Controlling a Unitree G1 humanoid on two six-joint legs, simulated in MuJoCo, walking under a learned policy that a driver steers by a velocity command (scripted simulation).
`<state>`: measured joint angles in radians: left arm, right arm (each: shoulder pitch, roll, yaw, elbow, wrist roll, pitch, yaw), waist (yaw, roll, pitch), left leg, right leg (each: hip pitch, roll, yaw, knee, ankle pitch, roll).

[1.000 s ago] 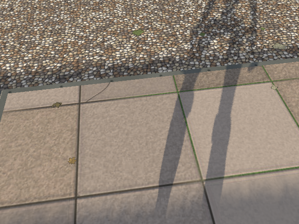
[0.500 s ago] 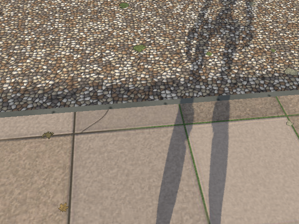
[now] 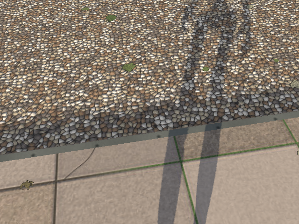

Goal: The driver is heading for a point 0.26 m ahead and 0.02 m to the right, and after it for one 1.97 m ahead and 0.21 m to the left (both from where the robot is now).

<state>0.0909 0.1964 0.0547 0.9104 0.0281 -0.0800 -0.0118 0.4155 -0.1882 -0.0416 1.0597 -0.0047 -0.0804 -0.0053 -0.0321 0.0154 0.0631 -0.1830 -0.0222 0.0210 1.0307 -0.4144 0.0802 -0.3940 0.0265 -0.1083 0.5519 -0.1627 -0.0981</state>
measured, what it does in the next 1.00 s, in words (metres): walks ahead: left foot, then right foot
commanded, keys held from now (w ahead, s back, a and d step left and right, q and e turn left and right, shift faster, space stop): w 0.02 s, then no key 0.98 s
